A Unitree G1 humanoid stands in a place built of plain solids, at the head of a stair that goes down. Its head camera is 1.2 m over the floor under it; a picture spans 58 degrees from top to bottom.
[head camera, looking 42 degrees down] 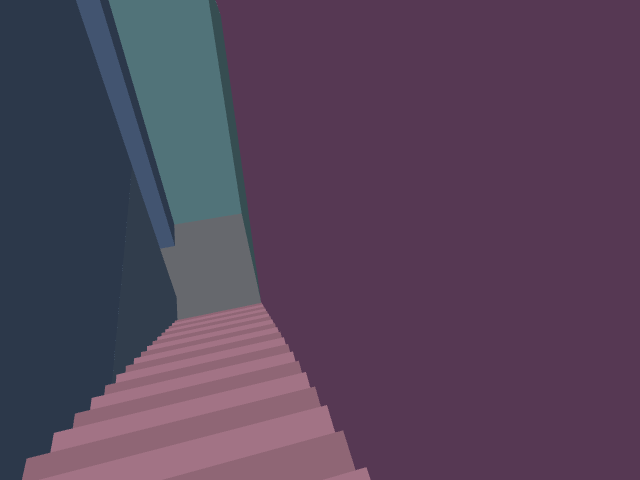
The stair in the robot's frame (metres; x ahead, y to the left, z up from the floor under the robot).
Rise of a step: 0.20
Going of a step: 0.21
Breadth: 1.33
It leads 15 degrees to the left of straight ahead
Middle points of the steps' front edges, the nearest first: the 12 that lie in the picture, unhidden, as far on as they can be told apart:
0.76 0.61 -0.61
0.96 0.67 -0.82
1.17 0.72 -1.02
1.37 0.78 -1.23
1.58 0.83 -1.43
1.78 0.89 -1.64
1.99 0.95 -1.84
2.19 1.00 -2.05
2.39 1.06 -2.25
2.60 1.11 -2.46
2.80 1.17 -2.66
3.01 1.22 -2.87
